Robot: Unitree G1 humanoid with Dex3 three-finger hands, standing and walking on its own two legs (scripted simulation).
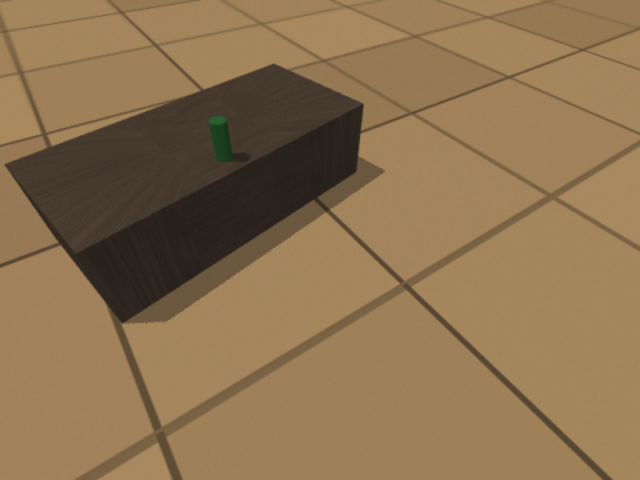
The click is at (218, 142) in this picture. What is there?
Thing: squat round
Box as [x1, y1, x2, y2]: [209, 116, 232, 161]
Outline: 215,116 209,119 209,125 216,158 219,161 227,161 231,159 232,154 226,119 222,116
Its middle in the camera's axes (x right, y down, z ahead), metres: -0.36 -0.40 +1.44
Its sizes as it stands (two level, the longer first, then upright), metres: 0.064 0.064 0.157
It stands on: a support 0.39 m high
